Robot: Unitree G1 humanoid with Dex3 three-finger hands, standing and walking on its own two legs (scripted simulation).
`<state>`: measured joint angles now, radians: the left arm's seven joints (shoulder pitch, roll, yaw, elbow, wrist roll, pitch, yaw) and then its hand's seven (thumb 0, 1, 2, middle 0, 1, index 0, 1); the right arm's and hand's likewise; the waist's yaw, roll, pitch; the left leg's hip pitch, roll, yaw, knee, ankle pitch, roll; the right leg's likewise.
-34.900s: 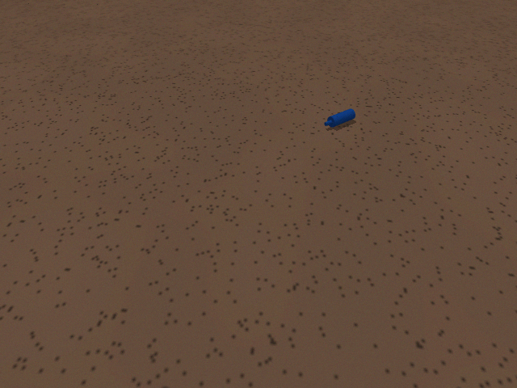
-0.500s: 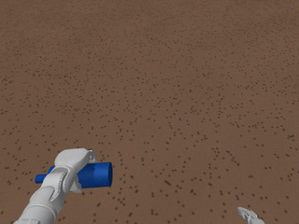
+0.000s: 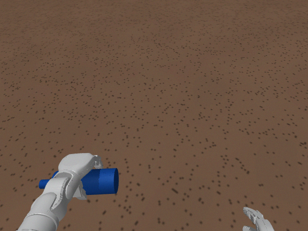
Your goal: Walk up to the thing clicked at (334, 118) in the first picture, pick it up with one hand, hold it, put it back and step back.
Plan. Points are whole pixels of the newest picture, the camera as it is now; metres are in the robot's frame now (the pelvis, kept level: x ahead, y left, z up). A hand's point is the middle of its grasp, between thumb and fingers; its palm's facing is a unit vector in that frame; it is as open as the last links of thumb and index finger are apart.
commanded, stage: hold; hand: left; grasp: from above
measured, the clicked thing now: (78, 182) +0.30 +0.24 -0.08
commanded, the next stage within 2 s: crouch in 0.74 s
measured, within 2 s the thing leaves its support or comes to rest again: neither
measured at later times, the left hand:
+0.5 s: hand (80, 179) +0.28 +0.22 -0.04, palm faces -0.49 -0.03 -0.87, open 9.9 cm
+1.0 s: hand (82, 177) +0.29 +0.22 -0.05, palm faces -0.48 -0.03 -0.88, open 10.0 cm
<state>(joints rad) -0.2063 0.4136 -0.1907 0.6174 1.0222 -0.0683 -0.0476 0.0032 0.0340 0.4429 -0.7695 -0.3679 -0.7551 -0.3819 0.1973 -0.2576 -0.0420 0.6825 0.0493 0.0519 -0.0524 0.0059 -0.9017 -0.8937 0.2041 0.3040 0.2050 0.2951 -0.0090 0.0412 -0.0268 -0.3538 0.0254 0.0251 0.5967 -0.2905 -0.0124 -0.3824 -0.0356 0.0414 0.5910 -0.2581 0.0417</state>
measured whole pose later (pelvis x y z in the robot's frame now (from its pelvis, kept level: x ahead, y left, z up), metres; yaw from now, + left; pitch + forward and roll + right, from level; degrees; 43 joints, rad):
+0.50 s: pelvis +0.00 +0.00 +0.01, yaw +0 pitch +1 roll +0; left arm -0.20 0.42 -0.20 0.59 1.01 -0.08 -0.08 0.00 0.02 0.45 -0.77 -0.39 -0.75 -0.40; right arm 0.18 -0.25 -0.03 0.68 0.05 0.07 -0.07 0.01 -0.91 -0.90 0.20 0.30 0.21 0.30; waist 0.00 0.04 -0.01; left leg -0.29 0.02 0.03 0.54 -0.26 -0.01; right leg -0.32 -0.04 0.04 0.53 -0.23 0.04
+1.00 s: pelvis +0.01 +0.00 +0.01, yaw +0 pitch +2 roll +0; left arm -0.23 0.40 -0.19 0.66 1.03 -0.07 -0.02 0.01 0.00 0.50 -0.74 -0.44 -0.73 -0.45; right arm 0.19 -0.25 -0.04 0.69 0.05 0.09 -0.05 0.01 -0.91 -0.90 0.20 0.30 0.21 0.30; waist -0.01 0.03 0.00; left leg -0.29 0.02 0.02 0.52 -0.26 -0.01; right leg -0.32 -0.04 0.04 0.52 -0.23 0.04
